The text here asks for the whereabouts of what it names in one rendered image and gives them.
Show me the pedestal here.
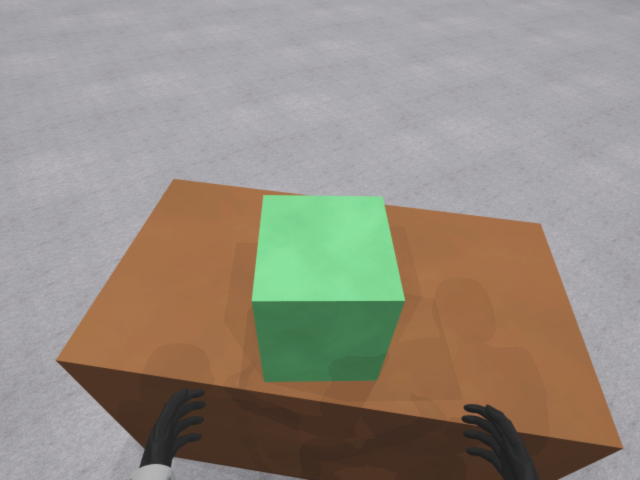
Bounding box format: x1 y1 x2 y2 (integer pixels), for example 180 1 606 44
56 179 624 480

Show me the left robot hand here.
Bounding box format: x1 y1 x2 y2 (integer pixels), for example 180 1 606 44
139 388 206 468

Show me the right robot hand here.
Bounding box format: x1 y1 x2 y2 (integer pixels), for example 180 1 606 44
461 404 540 480

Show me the carton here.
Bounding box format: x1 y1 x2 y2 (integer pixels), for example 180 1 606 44
252 195 405 382

